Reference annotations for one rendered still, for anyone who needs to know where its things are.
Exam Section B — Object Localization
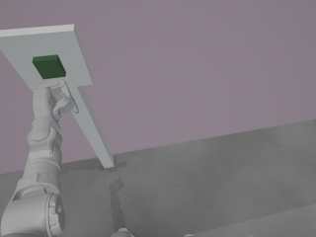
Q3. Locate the left robot upper arm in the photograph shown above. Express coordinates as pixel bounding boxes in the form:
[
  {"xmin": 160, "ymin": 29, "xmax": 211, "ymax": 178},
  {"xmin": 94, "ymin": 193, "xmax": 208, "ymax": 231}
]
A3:
[{"xmin": 0, "ymin": 193, "xmax": 66, "ymax": 237}]

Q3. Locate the left robot forearm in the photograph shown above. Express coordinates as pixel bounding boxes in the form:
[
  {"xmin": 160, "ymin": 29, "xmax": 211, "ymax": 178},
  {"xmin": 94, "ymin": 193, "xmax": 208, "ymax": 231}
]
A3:
[{"xmin": 0, "ymin": 118, "xmax": 62, "ymax": 236}]

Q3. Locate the robot left hand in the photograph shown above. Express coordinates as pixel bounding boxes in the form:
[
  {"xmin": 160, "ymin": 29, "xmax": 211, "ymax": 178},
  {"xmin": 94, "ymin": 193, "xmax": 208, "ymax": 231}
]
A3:
[{"xmin": 33, "ymin": 77, "xmax": 79, "ymax": 123}]

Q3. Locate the button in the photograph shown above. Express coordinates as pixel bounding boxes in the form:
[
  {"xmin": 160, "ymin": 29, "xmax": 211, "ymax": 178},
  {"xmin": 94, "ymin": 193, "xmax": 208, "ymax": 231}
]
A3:
[{"xmin": 32, "ymin": 54, "xmax": 66, "ymax": 80}]

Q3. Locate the robot left shin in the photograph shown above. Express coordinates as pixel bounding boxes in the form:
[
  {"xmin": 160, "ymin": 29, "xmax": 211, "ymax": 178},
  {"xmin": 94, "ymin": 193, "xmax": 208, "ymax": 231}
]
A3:
[{"xmin": 118, "ymin": 228, "xmax": 128, "ymax": 232}]

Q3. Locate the panel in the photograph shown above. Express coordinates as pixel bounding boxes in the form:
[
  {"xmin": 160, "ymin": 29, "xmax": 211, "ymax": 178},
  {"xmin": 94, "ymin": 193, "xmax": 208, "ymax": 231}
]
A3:
[{"xmin": 0, "ymin": 24, "xmax": 115, "ymax": 169}]

